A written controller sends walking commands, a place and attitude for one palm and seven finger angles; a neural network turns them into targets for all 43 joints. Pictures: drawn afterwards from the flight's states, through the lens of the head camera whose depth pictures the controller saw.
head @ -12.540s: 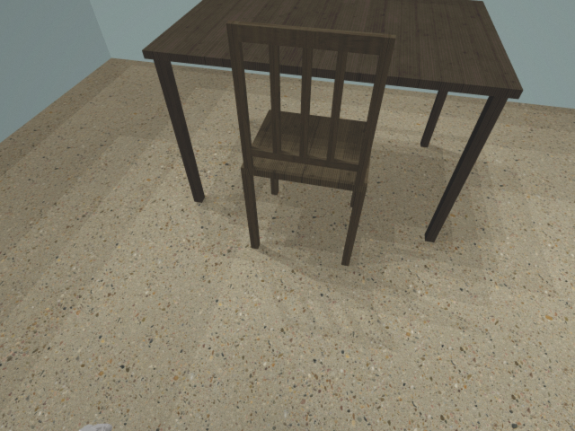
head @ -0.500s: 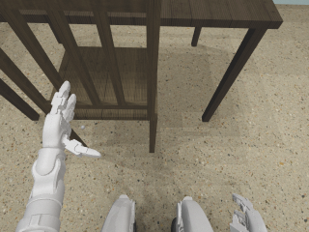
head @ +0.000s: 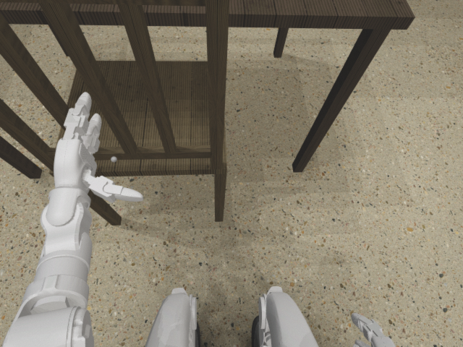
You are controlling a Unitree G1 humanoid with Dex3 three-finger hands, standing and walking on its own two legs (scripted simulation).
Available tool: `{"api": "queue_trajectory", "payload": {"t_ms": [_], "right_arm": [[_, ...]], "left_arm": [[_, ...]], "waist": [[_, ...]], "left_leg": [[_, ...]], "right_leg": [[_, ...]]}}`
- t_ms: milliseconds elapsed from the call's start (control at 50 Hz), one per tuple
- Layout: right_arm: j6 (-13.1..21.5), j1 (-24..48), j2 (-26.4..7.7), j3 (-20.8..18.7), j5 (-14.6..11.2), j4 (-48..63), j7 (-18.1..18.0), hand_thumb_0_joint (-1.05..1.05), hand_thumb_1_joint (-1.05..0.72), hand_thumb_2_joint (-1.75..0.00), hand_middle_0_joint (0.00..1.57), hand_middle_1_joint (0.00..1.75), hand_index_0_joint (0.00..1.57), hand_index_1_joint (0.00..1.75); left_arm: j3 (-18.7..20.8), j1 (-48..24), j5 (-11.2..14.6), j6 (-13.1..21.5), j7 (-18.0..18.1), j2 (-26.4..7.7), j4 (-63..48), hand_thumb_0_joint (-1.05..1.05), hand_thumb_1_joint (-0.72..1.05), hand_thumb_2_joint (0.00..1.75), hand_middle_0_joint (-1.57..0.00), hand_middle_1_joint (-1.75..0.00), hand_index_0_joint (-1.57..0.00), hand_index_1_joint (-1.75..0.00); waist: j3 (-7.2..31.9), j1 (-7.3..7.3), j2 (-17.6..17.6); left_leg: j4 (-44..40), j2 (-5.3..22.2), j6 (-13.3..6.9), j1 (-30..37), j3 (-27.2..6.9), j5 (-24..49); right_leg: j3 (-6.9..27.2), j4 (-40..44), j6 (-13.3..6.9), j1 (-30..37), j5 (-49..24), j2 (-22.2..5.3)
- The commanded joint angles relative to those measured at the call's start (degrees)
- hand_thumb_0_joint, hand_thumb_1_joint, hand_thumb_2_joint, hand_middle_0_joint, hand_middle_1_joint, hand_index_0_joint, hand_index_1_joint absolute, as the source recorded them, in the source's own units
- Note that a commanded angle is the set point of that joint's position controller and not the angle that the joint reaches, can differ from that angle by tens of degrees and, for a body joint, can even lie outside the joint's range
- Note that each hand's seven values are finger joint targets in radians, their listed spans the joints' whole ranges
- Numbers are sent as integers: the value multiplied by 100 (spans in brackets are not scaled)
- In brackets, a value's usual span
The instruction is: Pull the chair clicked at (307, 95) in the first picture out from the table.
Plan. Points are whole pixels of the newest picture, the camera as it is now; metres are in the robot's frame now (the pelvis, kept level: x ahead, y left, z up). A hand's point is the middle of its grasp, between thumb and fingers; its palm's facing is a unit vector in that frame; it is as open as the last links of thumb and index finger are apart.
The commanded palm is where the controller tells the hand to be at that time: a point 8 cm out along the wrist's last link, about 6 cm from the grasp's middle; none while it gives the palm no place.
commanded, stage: push the fingers through the gap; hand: left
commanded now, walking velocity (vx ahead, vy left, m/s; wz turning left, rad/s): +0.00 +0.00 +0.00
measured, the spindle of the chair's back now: (104, 98) +0.51 +0.22 +0.06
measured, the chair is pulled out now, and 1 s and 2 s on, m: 0.00 0.00 0.00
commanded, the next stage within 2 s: hook a spindle and tug to test in 1.02 s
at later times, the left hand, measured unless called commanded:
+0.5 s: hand (117, 136) +0.46 +0.20 +0.03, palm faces +0.05 -1.00 -0.05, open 16.9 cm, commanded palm +0.44 +0.24 +0.02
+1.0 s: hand (120, 127) +0.48 +0.20 +0.02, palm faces +0.07 -1.00 -0.05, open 16.9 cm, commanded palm +0.45 +0.24 +0.02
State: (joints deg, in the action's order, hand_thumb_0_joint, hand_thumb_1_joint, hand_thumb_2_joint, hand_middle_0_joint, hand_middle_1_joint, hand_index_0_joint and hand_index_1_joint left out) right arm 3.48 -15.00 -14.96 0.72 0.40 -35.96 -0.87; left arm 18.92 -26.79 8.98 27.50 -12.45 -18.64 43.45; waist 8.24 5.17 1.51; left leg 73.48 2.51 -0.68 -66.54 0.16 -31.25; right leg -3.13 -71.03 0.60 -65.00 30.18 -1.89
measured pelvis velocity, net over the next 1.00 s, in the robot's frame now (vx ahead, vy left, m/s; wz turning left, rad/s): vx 0.00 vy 0.00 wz -0.02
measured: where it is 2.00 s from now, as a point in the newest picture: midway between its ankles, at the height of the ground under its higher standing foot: outside the picture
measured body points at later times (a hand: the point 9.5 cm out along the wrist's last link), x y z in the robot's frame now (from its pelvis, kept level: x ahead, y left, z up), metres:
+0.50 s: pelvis +0.00 +0.01 +0.00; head +0.15 +0.02 +0.42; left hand +0.45 +0.25 +0.03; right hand +0.07 -0.26 -0.12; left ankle +0.03 +0.11 -0.62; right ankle +0.03 -0.13 -0.62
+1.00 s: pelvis +0.00 +0.00 +0.00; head +0.16 +0.02 +0.42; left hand +0.47 +0.25 +0.03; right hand +0.04 -0.26 -0.12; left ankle +0.03 +0.11 -0.62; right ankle +0.03 -0.13 -0.62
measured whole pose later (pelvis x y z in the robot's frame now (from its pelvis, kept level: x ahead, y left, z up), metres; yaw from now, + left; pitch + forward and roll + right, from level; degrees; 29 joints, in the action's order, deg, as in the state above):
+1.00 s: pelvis +0.00 +0.00 +0.00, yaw -1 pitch +27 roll -3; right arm -3.2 -16.9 -14.6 1.6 1.8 -35.8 0.8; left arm 24.4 -41.0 4.8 29.6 -11.0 -23.9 57.7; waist 7.8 8.6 1.8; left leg 74.6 3.2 -1.0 -69.9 0.1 -31.6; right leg -3.0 -71.2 0.9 -68.2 29.8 -1.1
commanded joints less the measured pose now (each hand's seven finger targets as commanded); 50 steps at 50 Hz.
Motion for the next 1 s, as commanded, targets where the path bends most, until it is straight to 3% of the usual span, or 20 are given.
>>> {"api": "queue_trajectory", "payload": {"t_ms": [0,80,120,180,240,360,420,440,480,540,560,580,640,700,760,800,920,960,980], "right_arm": [[149,-520,-896,-370,25,518,-33,0,-90,-90,20,30,20,30],[78,-585,-934,-382,20,420,-9,0,-90,-90,20,30,20,30],[35,-630,-959,-378,33,397,-15,0,-90,-90,20,30,20,30],[-5,-684,-961,-369,67,403,1,0,-90,-90,20,30,20,30],[-51,-740,-930,-379,76,440,45,0,-90,-90,20,30,20,30],[-192,-778,-941,-373,76,415,77,0,-90,-90,20,30,20,30],[-240,-808,-954,-363,94,370,69,0,-90,-90,20,30,20,30],[-243,-819,-963,-349,108,353,56,0,-90,-90,20,30,20,30],[-266,-841,-966,-351,130,357,60,0,-90,-90,20,30,20,30],[-307,-871,-966,-340,134,305,63,0,-90,-90,20,30,20,30],[-329,-888,-993,-339,145,306,61,0,-90,-90,20,30,20,30],[-355,-901,-989,-340,149,301,72,0,-90,-90,20,30,20,30],[-419,-957,-992,-345,150,324,93,0,-90,-90,20,30,20,30],[-492,-963,-1008,-351,143,371,109,0,-90,-90,20,30,20,30],[-538,-959,-970,-344,142,396,131,0,-90,-90,20,30,20,30],[-556,-957,-971,-343,147,424,133,0,-90,-90,20,30,20,30],[-559,-941,-953,-303,152,380,101,0,-90,-90,20,30,20,30],[-545,-938,-966,-302,155,384,81,0,-90,-90,20,30,20,30],[-543,-918,-957,-302,151,400,94,0,-90,-90,20,30,20,30]], "left_arm": [[293,-1856,37,499,15,-1282,-1199,0,-50,30,-6,-8,-6,-8],[150,-2075,6,458,15,-1138,-845,0,-50,30,-6,-8,-6,-8],[294,-2291,-46,442,34,-1352,-665,0,-50,30,-6,-8,-6,-8],[408,-2481,-82,510,65,-1500,-702,0,-50,30,-6,-8,-6,-8],[244,-2439,-77,530,55,-1280,-718,0,-50,30,-6,-8,-6,-8],[351,-2529,-144,453,98,-1367,-303,0,-50,30,-6,-8,-6,-8],[445,-2906,-203,500,135,-1527,-93,0,-50,30,-6,-8,-6,-8],[447,-3158,-224,565,142,-1596,-149,0,-50,30,-6,-8,-6,-8],[551,-3171,-246,629,128,-1712,-106,0,-50,30,-6,-8,-6,-8],[411,-3497,-286,666,69,-1632,129,0,-50,30,-6,-8,-6,-8],[561,-3465,-299,667,69,-1795,178,0,-50,30,-6,-8,-6,-8],[413,-3586,-315,654,45,-1668,181,0,-50,30,-6,-8,-6,-8],[406,-3478,-287,579,44,-1567,397,0,-50,30,-6,-8,-6,-8],[586,-3374,-299,551,68,-1815,279,0,-50,30,-6,-8,-6,-8],[508,-3355,-329,543,127,-1690,242,0,-50,30,-6,-8,-6,-8],[653,-3367,-316,576,182,-1872,47,0,-50,30,-6,-8,-6,-8],[748,-3409,-357,608,169,-2013,320,0,-50,30,-6,-8,-6,-8],[777,-3442,-347,672,99,-2086,226,0,-50,30,-6,-8,-6,-8],[691,-3407,-313,669,54,-1968,196,0,-50,30,-6,-8,-6,-8]], "waist": [[2827,23,444],[2562,160,435],[2574,175,291],[2805,115,619],[2969,152,583],[2750,196,439],[2654,264,329],[2683,321,418],[2901,262,497],[2763,387,571],[2864,314,675],[2968,362,758],[2950,379,590],[3119,300,485],[2991,317,560],[3138,281,510],[2804,341,383],[2951,310,542],[3002,314,663]], "left_leg": [[-868,-165,4,2038,-233,2030],[-878,-125,23,2095,-292,1987],[-849,-132,-1,1912,-286,1881],[-848,-130,33,2185,-326,2167],[-827,-108,38,2392,-352,2530],[-823,-115,21,2115,-303,2319],[-783,-128,-9,1907,-295,2041],[-756,-121,-18,1922,-305,2048],[-723,-131,-11,1996,-305,2175],[-693,-109,-16,2060,-340,2118],[-693,-106,2,2097,-356,2221],[-680,-104,11,2216,-383,2303],[-675,-97,-12,2192,-390,2335],[-680,-106,-25,2079,-353,2347],[-714,-100,-15,2087,-354,2349],[-696,-123,-40,1954,-292,2272],[-675,-143,-74,1566,-216,1927],[-677,-130,-61,1752,-241,2074],[-669,-137,-56,1821,-237,2081]], "right_leg": [[113,865,-203,1343,-1601,242],[41,878,-195,971,-1443,260],[69,872,-190,1063,-1414,262],[43,813,-216,1012,-1541,259],[17,776,-213,1011,-1748,287],[34,824,-191,1037,-1697,289],[68,848,-181,1018,-1541,299],[68,804,-184,944,-1526,296],[88,787,-188,1035,-1634,291],[56,774,-198,773,-1507,308],[45,742,-205,786,-1547,294],[36,727,-207,707,-1560,298],[13,741,-199,690,-1567,318],[63,759,-188,974,-1709,318],[37,759,-185,914,-1692,318],[113,800,-165,1172,-1783,318],[173,852,-152,1263,-1658,320],[158,803,-171,1211,-1722,315],[158,816,-169,1154,-1700,316]]}}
